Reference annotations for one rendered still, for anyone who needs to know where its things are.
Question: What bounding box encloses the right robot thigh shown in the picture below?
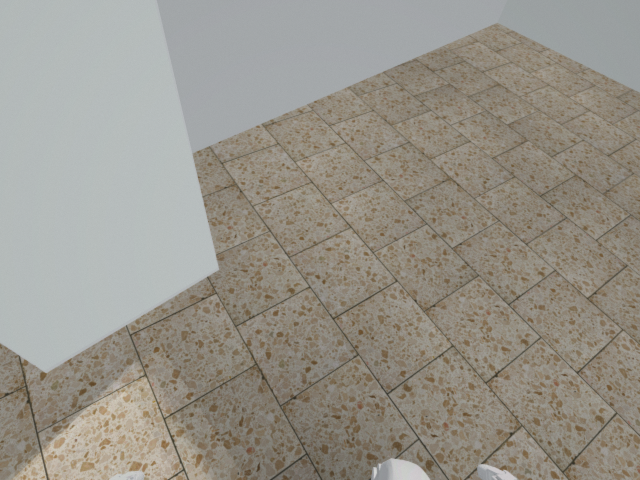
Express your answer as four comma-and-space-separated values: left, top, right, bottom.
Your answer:
371, 459, 430, 480

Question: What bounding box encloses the fridge door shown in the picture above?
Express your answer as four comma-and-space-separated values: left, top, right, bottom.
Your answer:
0, 0, 218, 371

